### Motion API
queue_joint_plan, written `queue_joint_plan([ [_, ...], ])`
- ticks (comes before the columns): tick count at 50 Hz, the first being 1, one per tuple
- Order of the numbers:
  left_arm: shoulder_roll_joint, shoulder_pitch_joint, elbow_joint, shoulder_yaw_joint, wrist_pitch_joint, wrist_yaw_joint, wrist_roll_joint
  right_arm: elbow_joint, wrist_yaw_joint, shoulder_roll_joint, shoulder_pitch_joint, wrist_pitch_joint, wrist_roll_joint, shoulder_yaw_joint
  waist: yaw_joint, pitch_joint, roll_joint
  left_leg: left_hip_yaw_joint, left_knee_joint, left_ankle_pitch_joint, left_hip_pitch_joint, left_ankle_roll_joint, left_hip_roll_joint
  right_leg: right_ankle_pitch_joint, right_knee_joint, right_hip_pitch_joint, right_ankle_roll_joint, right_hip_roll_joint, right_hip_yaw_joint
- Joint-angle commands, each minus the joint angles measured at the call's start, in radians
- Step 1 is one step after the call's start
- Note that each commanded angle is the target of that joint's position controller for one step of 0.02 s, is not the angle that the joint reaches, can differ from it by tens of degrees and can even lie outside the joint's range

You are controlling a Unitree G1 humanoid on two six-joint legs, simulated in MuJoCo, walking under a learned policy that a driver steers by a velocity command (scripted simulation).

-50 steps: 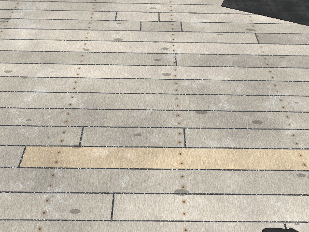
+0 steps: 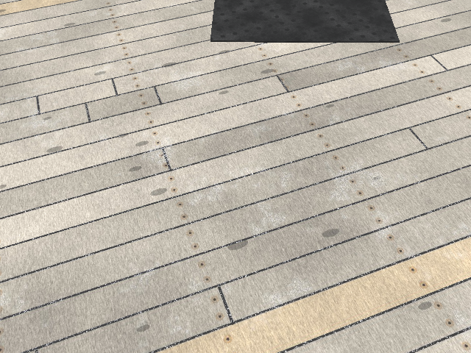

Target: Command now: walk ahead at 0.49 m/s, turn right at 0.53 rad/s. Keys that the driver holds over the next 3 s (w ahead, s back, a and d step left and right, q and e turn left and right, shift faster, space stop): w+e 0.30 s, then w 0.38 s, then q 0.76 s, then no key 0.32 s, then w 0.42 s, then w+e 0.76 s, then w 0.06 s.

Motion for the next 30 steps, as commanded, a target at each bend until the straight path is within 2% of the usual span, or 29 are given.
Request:
queue_joint_plan([
  [1, 0.054, -0.101, -0.113, 0.006, -0.009, -0.022, -0.001, -0.051, -0.006, -0.184, -0.026, 0.005, 0.015, -0.039, 0.025, 0.076, 0.072, -0.044, 0.004, 0.613, -0.016, 0.133, 0.315, -0.062, -0.064, 0.016, -0.038, 0.026, -0.052],
  [3, 0.097, -0.033, -0.118, 0.028, -0.002, -0.025, -0.002, -0.058, -0.011, -0.219, -0.036, 0.021, 0.02, -0.048, 0.08, 0.0, 0.117, -0.017, 0.173, 0.956, 0.017, 0.111, 0.313, -0.169, -0.06, 0.161, -0.078, 0.101, -0.114],
  [4, 0.136, 0.087, -0.094, 0.051, 0.0, -0.024, -0.006, -0.063, -0.013, -0.23, -0.05, 0.031, 0.021, -0.049, 0.151, -0.065, 0.121, -0.002, 0.344, 1.044, -0.013, 0.094, 0.295, -0.182, -0.087, 0.321, -0.107, 0.145, -0.134],
  [5, 0.201, 0.259, -0.049, 0.087, 0.006, -0.009, -0.007, -0.071, -0.016, -0.22, -0.056, 0.033, 0.019, -0.042, 0.236, -0.149, 0.091, 0.011, 0.587, 0.945, -0.154, 0.056, 0.255, -0.141, -0.142, 0.595, -0.147, 0.17, -0.099],
  [6, 0.304, 0.346, -0.026, 0.114, 0.015, 0.015, -0.01, -0.107, -0.012, -0.121, -0.013, 0.022, -0.018, -0.013, 0.207, -0.229, -0.126, 0.013, 0.954, 0.293, -0.508, 0.003, 0.153, -0.186, -0.174, 0.909, -0.24, -0.048, 0.273],
  [7, 0.333, 0.308, -0.068, 0.104, -0.002, 0.009, -0.005, -0.151, 0.003, -0.059, 0.014, -0.021, -0.008, 0.017, 0.139, -0.388, -0.211, -0.22, 1.203, -0.287, -0.778, -0.023, -0.03, -0.373, -0.376, 1.09, -0.417, -0.241, 0.843],
  [8, 0.241, 0.308, -0.069, 0.077, -0.015, 0.002, 0.005, -0.175, 0.017, -0.15, -0.121, -0.054, 0.033, -0.005, 0.198, -0.333, -0.081, -0.337, 1.232, -0.222, -0.886, 0.002, 0.027, -0.379, -0.442, 1.061, -0.35, -0.22, 0.778],
  [9, 0.204, 0.265, -0.068, 0.066, -0.026, 0.003, 0.007, -0.192, 0.021, -0.152, -0.165, -0.069, 0.048, -0.004, 0.175, -0.205, -0.055, -0.322, 1.17, -0.132, -0.911, 0.028, 0.071, -0.317, -0.44, 0.929, -0.307, -0.185, 0.622],
  [10, 0.176, 0.188, -0.081, 0.057, -0.032, 0.004, 0.005, -0.177, 0.011, -0.142, -0.161, -0.073, 0.029, -0.004, 0.122, -0.131, 0.034, -0.323, 1.076, -0.058, -0.851, 0.031, 0.118, -0.219, -0.442, 0.769, -0.27, -0.136, 0.505],
  [11, 0.143, 0.129, -0.098, 0.046, -0.035, 0.007, 0.012, -0.165, 0.005, -0.155, -0.148, -0.065, 0.008, -0.015, 0.084, -0.094, 0.027, -0.325, 0.995, -0.015, -0.778, 0.026, 0.146, -0.125, -0.454, 0.651, -0.248, -0.098, 0.421],
  [12, 0.131, 0.104, -0.113, 0.04, -0.036, 0.011, 0.021, -0.162, 0.007, -0.158, -0.128, -0.049, 0.003, -0.019, 0.057, -0.083, 0.008, -0.33, 0.963, 0.013, -0.719, 0.018, 0.159, -0.08, -0.478, 0.577, -0.242, -0.077, 0.388],
  [14, 0.146, 0.114, -0.113, 0.043, -0.042, 0.019, 0.014, -0.17, 0.007, -0.135, -0.126, -0.026, -0.011, -0.018, 0.045, -0.071, 0.007, -0.312, 0.887, 0.05, -0.69, -0.014, 0.154, 0.008, -0.501, 0.501, -0.253, -0.058, 0.341],
  [16, 0.167, 0.147, -0.103, 0.047, -0.044, 0.034, 0.012, -0.192, 0.003, -0.116, -0.185, -0.015, -0.019, -0.012, 0.057, -0.043, 0.005, -0.297, 0.769, 0.148, -0.72, -0.044, 0.141, 0.043, -0.517, 0.469, -0.247, -0.038, 0.286],
  [20, 0.155, 0.208, -0.073, 0.04, -0.041, 0.047, 0.01, -0.22, 0.016, -0.081, -0.313, -0.023, -0.013, 0.007, 0.117, -0.017, -0.037, -0.278, 0.468, 0.425, -0.666, -0.051, 0.102, -0.017, -0.515, 0.45, -0.183, 0.015, 0.197],
  [22, 0.164, 0.242, -0.053, 0.041, -0.043, 0.046, 0.008, -0.235, 0.026, -0.08, -0.369, -0.029, -0.003, 0.012, 0.145, 0.002, -0.048, -0.269, 0.394, 0.491, -0.632, -0.043, 0.085, -0.076, -0.519, 0.455, -0.173, -0.002, 0.208],
  [25, 0.164, 0.289, -0.022, 0.04, -0.039, 0.045, 0.005, -0.261, 0.041, -0.103, -0.428, -0.038, 0.003, 0.011, 0.167, 0.028, -0.044, -0.282, 0.327, 0.439, -0.693, -0.014, 0.08, -0.066, -0.466, 0.577, -0.177, -0.056, 0.255],
  [28, 0.175, 0.31, -0.004, 0.044, -0.025, 0.054, 0.008, -0.27, 0.054, -0.124, -0.417, -0.049, 0.003, 0.008, 0.15, 0.028, -0.062, -0.275, 0.285, 0.311, -0.701, 0.029, 0.067, 0.061, -0.401, 0.697, -0.163, -0.109, 0.299],
  [29, 0.181, 0.301, -0.004, 0.046, -0.02, 0.056, 0.009, -0.262, 0.054, -0.134, -0.382, -0.052, 0.003, 0.004, 0.129, 0.015, -0.076, -0.26, 0.275, 0.265, -0.652, 0.046, 0.053, 0.155, -0.368, 0.713, -0.151, -0.11, 0.298],
  [30, 0.182, 0.278, -0.009, 0.045, -0.015, 0.056, 0.008, -0.24, 0.052, -0.153, -0.299, -0.055, 0.002, -0.007, 0.079, -0.03, -0.079, -0.229, 0.245, 0.259, -0.531, 0.07, 0.023, 0.327, -0.286, 0.711, -0.134, -0.081, 0.273],
])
